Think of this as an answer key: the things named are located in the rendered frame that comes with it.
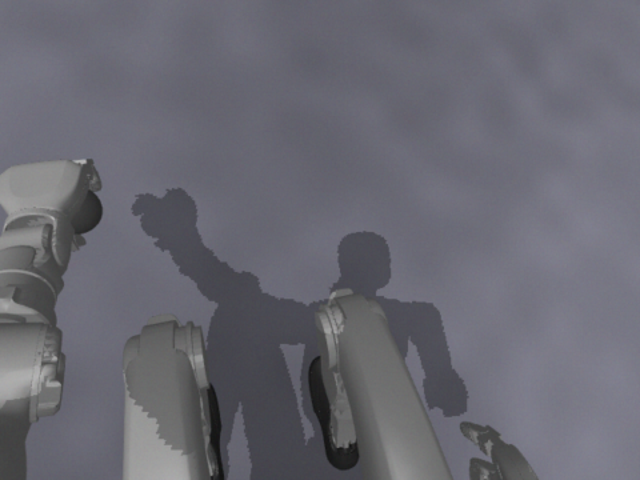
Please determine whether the left robot hand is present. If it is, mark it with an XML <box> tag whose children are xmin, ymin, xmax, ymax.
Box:
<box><xmin>0</xmin><ymin>159</ymin><xmax>102</xmax><ymax>252</ymax></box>

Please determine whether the right robot foot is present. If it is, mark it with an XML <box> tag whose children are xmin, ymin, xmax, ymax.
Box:
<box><xmin>308</xmin><ymin>356</ymin><xmax>359</xmax><ymax>470</ymax></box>

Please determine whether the right robot hand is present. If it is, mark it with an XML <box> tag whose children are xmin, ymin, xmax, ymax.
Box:
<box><xmin>460</xmin><ymin>422</ymin><xmax>539</xmax><ymax>480</ymax></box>

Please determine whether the ball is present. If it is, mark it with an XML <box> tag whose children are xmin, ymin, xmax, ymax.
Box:
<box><xmin>71</xmin><ymin>189</ymin><xmax>103</xmax><ymax>234</ymax></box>

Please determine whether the left robot arm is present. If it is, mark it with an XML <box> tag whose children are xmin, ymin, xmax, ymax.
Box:
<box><xmin>0</xmin><ymin>208</ymin><xmax>73</xmax><ymax>480</ymax></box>

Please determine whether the left robot foot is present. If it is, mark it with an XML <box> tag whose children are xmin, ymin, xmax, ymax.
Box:
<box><xmin>207</xmin><ymin>383</ymin><xmax>224</xmax><ymax>480</ymax></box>

